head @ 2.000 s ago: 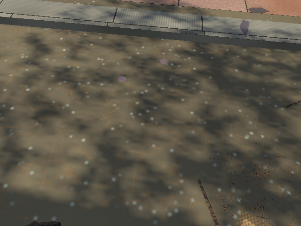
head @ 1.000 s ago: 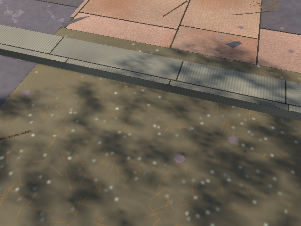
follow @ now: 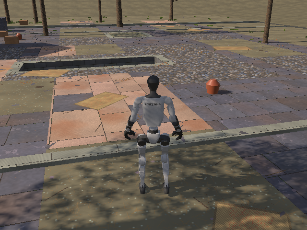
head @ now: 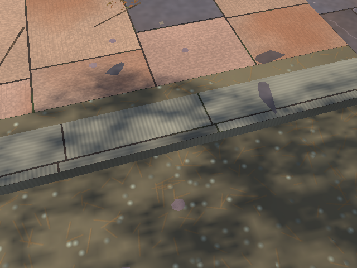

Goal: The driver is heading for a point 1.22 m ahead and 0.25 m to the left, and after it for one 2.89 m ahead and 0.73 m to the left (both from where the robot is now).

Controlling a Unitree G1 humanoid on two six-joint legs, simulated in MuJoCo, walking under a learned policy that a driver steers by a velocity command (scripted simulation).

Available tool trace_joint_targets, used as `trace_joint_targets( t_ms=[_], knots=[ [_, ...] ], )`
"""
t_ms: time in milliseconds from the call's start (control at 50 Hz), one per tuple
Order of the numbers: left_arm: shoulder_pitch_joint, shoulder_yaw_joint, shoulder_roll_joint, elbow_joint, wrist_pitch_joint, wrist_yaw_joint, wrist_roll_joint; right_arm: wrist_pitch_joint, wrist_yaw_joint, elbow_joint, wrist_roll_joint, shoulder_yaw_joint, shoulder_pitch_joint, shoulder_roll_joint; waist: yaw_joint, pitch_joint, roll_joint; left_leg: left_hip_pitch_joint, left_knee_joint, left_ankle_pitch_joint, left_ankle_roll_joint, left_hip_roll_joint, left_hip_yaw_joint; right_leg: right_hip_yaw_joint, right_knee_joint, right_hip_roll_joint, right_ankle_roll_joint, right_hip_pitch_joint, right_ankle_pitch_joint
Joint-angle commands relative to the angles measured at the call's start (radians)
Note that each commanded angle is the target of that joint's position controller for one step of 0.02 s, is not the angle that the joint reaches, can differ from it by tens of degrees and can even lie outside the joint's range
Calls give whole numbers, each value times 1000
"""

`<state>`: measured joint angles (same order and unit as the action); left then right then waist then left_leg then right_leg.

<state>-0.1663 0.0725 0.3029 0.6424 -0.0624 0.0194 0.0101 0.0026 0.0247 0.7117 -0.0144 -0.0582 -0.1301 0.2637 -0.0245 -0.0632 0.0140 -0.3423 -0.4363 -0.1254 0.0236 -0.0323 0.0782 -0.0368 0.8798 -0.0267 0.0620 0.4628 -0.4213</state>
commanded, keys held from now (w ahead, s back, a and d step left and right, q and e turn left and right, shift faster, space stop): no key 0.76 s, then w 0.24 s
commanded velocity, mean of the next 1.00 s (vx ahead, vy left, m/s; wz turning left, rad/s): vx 0.05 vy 0.00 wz -0.08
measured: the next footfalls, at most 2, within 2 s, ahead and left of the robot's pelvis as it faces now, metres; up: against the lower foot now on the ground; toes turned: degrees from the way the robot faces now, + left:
right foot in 0.08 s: +0.05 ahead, -0.13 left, +0.00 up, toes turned -1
left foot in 0.36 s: +0.05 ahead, +0.12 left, +0.00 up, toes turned -3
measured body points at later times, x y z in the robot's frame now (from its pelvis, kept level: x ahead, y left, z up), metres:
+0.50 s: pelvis +0.01 -0.02 +0.00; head +0.02 -0.02 +0.45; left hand +0.18 +0.21 -0.11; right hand +0.11 -0.30 -0.12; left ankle +0.01 +0.12 -0.74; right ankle +0.01 -0.13 -0.74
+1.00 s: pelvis +0.04 -0.01 -0.01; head +0.04 -0.01 +0.44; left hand +0.09 +0.26 -0.15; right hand +0.09 -0.28 -0.15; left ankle +0.01 +0.12 -0.73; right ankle +0.01 -0.13 -0.74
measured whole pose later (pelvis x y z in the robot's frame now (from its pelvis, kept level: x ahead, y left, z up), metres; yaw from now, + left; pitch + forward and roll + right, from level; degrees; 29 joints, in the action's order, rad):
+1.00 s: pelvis +0.04 -0.01 -0.01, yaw -2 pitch +0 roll +0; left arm -0.32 0.06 0.24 0.94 0.05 0.02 0.02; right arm -0.07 0.01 0.99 0.03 -0.04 -0.26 0.25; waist 0.00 0.01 0.00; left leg -0.24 -0.65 -0.44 0.06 -0.01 -0.01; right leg -0.03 0.60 0.01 -0.03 0.23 -0.37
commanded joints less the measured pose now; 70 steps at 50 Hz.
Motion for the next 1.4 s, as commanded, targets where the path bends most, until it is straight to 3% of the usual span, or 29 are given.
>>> trace_joint_targets(
  t_ms=[20,80,100,120,140,160,200,260,340,380,400,440,520,760,820,880,980,1020,1040,1060,1080,1100,1120,1160,1220,1260,1300,1340,1400],
  knots=[
    [-48,16,70,-54,14,-11,-4,-5,-6,-55,16,-42,32,177,17,200,-181,147,113,135,215,-240,-194,47,-167,19,-28,-133,57],
    [-105,18,81,-29,17,-20,-18,-1,-13,-11,36,-24,-15,134,50,171,-131,18,23,-28,93,-181,-138,24,-481,17,-105,-356,266],
    [-111,27,151,-44,17,-8,-30,-8,-24,-19,3,0,-38,63,12,193,91,-100,-186,-217,-11,-86,-30,-240,-544,-192,-171,-448,412],
    [-47,25,172,-55,21,-11,-46,-13,-19,-51,-6,-1,4,65,12,138,254,-156,-245,-427,-58,-7,-30,-373,-582,-330,-317,-282,398],
    [-12,15,129,-66,40,-13,-58,-10,-11,-48,-1,-17,56,128,46,105,189,-123,-358,-420,-69,-30,-88,-347,-604,-294,-334,-220,332],
    [14,4,98,-53,57,-13,-58,-4,-10,-33,8,-25,38,136,25,97,178,-126,-400,-386,-71,-28,-104,-291,-599,-254,-305,-218,333],
    [52,-1,85,-39,77,-12,-35,8,-1,8,-1,-32,-12,133,10,96,159,-120,-427,-327,-90,-37,-116,-218,-564,-202,-260,-245,443],
    [48,-10,56,-14,76,-11,-28,6,-9,26,10,-14,-28,83,6,131,127,-34,-339,-296,-106,-31,-100,-148,-498,-162,-256,-278,666],
    [34,-14,48,19,61,-10,-12,-1,-15,46,14,0,-39,74,-2,149,106,117,10,-37,-93,-15,-78,-159,-451,-143,-231,-314,627],
    [-25,-17,36,40,73,-16,-29,0,-11,46,-5,-10,-48,154,39,153,2,236,17,254,-56,-89,-153,-129,-437,-71,-153,-246,377],
    [-55,-12,40,45,77,-19,-30,2,-12,71,8,-24,-35,191,72,132,-102,187,-35,139,-23,-73,-125,-76,-464,-20,-124,-241,303],
    [31,-9,54,48,71,-13,-26,-5,-19,78,3,-6,-28,113,20,96,-66,116,2,7,-19,-52,-125,-45,-426,-4,-100,-267,266],
    [28,-8,33,67,52,0,-25,-22,-12,109,2,3,-30,99,21,79,-61,107,9,-8,-34,-42,-118,-45,-426,-6,-104,-267,295],
    [-12,0,32,185,60,12,-18,-19,5,199,7,13,-40,90,15,55,-8,117,14,-50,-27,-22,-109,-30,-441,-1,-80,-266,299],
    [-52,10,53,217,57,18,-4,-12,11,222,22,5,-64,103,21,18,-13,56,-1,-458,12,8,-94,-12,-435,30,-113,-202,-163],
    [-81,9,48,225,91,17,9,-41,11,214,34,8,-69,88,26,-71,1,-25,-21,-578,51,-14,-138,-86,-464,-16,-159,-130,-313],
    [-170,24,101,259,134,-4,16,-105,-19,195,45,14,-37,35,41,-35,151,-103,-232,-322,55,41,-49,-412,-629,-207,-286,-264,-317],
    [-108,19,104,236,134,-8,19,-118,-29,214,49,14,-93,40,-8,-48,158,21,-134,-301,94,36,-58,-394,-603,-206,-279,-183,-196],
    [-14,12,85,203,134,-8,22,-123,-33,253,50,6,-191,62,-67,-39,124,136,-47,-259,108,27,-77,-283,-531,-150,-233,-128,-51],
    [60,1,48,165,143,-10,21,-128,-34,301,45,-16,-302,127,-104,-17,-12,301,24,-193,133,-41,-218,-110,-320,-43,-161,-3,162],
    [93,-3,23,128,169,-11,10,-123,-37,349,45,-50,-451,230,-136,41,-260,564,119,-29,203,-196,-505,62,16,78,-82,229,245],
    [74,2,43,137,185,-14,9,-118,-42,346,28,-33,-476,181,-135,48,-280,652,156,135,264,-320,-676,20,212,82,-69,413,-110],
    [50,2,44,144,188,-22,30,-117,-43,333,16,-14,-434,126,-91,13,-169,657,132,165,265,-333,-633,-28,335,22,-92,502,-126],
    [82,-8,15,135,185,-35,37,-107,-41,310,19,0,-375,101,-63,-34,-83,628,166,201,227,-302,-484,-1,360,-49,-116,598,-11],
    [130,-19,-25,106,176,-53,15,-83,-26,288,18,20,-316,64,-33,-48,-103,431,260,243,164,-206,-295,60,142,-69,-90,423,168],
    [208,-38,-62,74,171,-63,8,-80,-7,266,16,17,-276,98,-34,-61,-111,242,317,192,143,-132,-182,107,-90,-26,-67,201,330],
    [254,-36,-39,49,164,-63,12,-91,2,275,25,2,-314,154,-34,-60,-135,198,376,157,145,-153,-178,111,-220,5,-67,62,418],
    [266,-26,7,37,159,-61,19,-96,3,286,40,-6,-324,160,-14,-72,-135,271,366,196,133,-189,-172,81,-308,7,-91,44,447],
    [130,9,78,70,155,-53,16,-82,-2,284,29,-17,-310,172,80,52,-152,393,136,650,89,-207,-130,94,-319,53,-149,-135,388]
  ],
)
